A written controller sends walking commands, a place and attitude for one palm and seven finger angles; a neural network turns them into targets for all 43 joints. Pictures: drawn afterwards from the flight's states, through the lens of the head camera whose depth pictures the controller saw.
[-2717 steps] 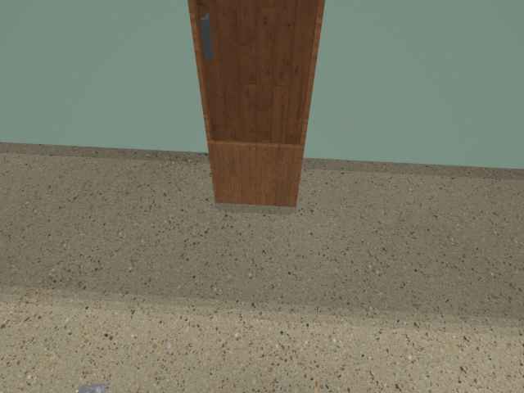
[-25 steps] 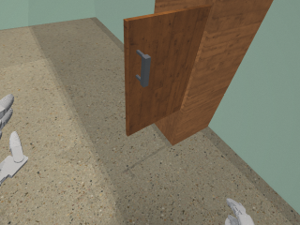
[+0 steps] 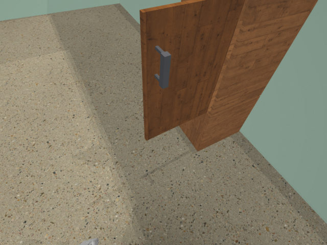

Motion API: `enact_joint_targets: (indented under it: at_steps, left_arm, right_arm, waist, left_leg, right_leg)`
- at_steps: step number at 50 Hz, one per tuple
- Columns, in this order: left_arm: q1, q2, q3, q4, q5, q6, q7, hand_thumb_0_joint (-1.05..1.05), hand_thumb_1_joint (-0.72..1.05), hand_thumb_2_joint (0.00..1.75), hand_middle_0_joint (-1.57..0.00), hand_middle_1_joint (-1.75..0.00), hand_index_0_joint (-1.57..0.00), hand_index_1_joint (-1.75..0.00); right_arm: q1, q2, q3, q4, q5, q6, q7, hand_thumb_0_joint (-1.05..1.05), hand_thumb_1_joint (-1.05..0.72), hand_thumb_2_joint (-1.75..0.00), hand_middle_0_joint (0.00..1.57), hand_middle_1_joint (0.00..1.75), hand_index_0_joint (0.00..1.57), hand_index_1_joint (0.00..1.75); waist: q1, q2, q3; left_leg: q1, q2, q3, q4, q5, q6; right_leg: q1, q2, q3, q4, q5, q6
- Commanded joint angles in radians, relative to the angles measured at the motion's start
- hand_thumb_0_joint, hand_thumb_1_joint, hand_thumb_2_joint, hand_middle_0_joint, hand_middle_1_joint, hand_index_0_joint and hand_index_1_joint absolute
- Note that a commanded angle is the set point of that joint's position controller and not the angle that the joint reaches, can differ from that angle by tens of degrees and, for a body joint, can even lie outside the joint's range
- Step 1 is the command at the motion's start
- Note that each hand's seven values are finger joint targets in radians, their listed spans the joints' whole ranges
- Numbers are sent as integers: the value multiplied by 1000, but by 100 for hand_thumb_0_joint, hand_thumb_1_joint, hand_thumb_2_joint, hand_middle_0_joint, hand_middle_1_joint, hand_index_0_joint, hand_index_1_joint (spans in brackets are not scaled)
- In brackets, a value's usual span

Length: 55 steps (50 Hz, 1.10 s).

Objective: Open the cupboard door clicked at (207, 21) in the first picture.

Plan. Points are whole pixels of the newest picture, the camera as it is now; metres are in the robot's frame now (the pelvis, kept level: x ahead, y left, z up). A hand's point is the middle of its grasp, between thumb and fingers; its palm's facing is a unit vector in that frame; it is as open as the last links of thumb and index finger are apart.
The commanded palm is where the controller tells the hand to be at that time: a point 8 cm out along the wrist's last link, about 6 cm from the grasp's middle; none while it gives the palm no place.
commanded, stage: let the arm hang, fingers relaxed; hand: left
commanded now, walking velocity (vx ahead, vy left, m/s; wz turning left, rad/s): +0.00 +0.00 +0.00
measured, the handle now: (161, 67) +0.60 +0.04 +0.09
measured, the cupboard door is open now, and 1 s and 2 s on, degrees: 93 93 93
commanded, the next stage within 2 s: look to check the result in 0.74 s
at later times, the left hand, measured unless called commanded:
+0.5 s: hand out of the picture +0.00 +0.17 -0.16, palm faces +0.00 -0.98 -0.20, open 7.3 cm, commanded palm none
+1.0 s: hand out of the picture +0.01 +0.18 -0.16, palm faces +0.01 -0.98 -0.19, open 7.3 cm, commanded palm none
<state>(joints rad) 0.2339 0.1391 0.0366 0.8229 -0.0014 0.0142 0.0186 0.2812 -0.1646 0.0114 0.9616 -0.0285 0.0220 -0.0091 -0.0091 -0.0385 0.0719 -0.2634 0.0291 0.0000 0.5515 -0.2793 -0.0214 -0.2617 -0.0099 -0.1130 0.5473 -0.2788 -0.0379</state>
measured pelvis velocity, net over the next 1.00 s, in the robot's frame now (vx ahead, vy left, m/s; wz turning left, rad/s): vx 0.00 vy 0.01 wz -0.03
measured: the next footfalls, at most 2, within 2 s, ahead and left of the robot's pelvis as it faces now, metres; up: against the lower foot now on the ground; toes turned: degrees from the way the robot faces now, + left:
none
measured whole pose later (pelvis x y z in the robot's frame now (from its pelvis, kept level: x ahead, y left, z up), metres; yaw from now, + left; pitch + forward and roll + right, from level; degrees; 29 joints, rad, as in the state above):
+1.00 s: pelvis +0.00 +0.01 +0.01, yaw -2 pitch -1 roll +0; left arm 0.25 0.13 0.02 1.15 0.01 0.00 0.03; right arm 0.27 -0.13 0.00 1.14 -0.02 0.01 -0.03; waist -0.01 0.01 0.07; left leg -0.16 0.02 0.04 0.40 -0.21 -0.01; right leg -0.18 -0.01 -0.08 0.42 -0.21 -0.03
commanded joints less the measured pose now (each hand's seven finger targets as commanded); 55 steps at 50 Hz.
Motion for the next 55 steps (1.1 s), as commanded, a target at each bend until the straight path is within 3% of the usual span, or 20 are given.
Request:
enact_joint_targets:
  at_steps: [1,3,6,8,14,23,27,30,38,47,55]
  left_arm:
    - [42,146,17,49,14,-27,8,0,90,90,-20,-30,-20,-30]
    - [24,144,13,90,13,-25,8,0,90,90,-20,-30,-20,-30]
    - [17,141,6,146,11,-25,7,0,90,90,-20,-30,-20,-30]
    - [20,144,3,181,9,-26,9,0,90,90,-20,-30,-20,-30]
    - [38,143,0,246,7,-27,13,0,90,90,-20,-30,-20,-30]
    - [57,113,-4,287,8,-25,19,0,90,90,-20,-30,-20,-30]
    - [67,102,-1,296,8,-27,19,0,90,90,-20,-30,-20,-30]
    - [70,95,-1,299,9,-27,19,0,90,90,-20,-30,-20,-30]
    - [79,89,0,302,10,-28,20,0,90,90,-20,-30,-20,-30]
    - [79,93,1,302,9,-33,19,0,90,90,-20,-30,-20,-30]
    - [76,93,-1,300,9,-33,20,0,90,90,-20,-30,-20,-30]
  right_arm:
    - [8,-91,-37,-26,1,-21,-15,0,-90,-90,20,30,20,30]
    - [23,-89,-39,-2,3,-14,-15,0,-90,-90,20,30,20,30]
    - [48,-86,-36,44,3,-11,-16,0,-90,-90,20,30,20,30]
    - [52,-86,-33,67,4,-13,-17,0,-90,-90,20,30,20,30]
    - [66,-73,-29,120,6,-11,-18,0,-90,-90,20,30,20,30]
    - [64,-49,-25,154,6,-11,-23,0,-90,-90,20,30,20,30]
    - [68,-40,-25,160,4,-14,-25,0,-90,-90,20,30,20,30]
    - [69,-38,-25,160,4,-16,-27,0,-90,-90,20,30,20,30]
    - [72,-36,-29,155,7,-15,-28,0,-90,-90,20,30,20,30]
    - [68,-42,-28,160,6,-22,-29,0,-90,-90,20,30,20,30]
    - [64,-46,-28,163,6,-20,-28,0,-90,-90,20,30,20,30]
  waist:
    - [2,162,-129]
    - [-2,63,-63]
    - [-8,12,-27]
    - [-4,38,-17]
    - [-5,-2,-26]
    - [0,50,27]
    - [-2,44,12]
    - [-1,80,13]
    - [-1,37,25]
    - [-1,52,-12]
    - [-3,46,5]
  left_leg:
    - [23,52,-40,-127,136,42]
    - [20,52,-39,-145,106,40]
    - [44,52,-30,-165,116,40]
    - [56,55,-29,-175,139,39]
    - [82,53,-15,-187,130,40]
    - [65,60,-22,-213,108,39]
    - [64,57,-20,-217,101,39]
    - [56,60,-25,-222,103,40]
    - [60,60,-26,-220,94,41]
    - [76,65,-29,-220,152,41]
    - [78,64,-25,-220,147,39]
  right_leg:
    - [124,-105,136,-149,153,-17]
    - [83,-106,130,-191,91,-19]
    - [57,-109,138,-225,57,-17]
    - [58,-105,134,-227,70,-16]
    - [65,-109,141,-250,48,-11]
    - [40,-97,133,-245,29,-6]
    - [49,-98,140,-241,32,-6]
    - [55,-96,135,-233,51,-5]
    - [40,-93,132,-240,34,-4]
    - [72,-98,128,-220,109,-3]
    - [66,-99,135,-232,104,-2]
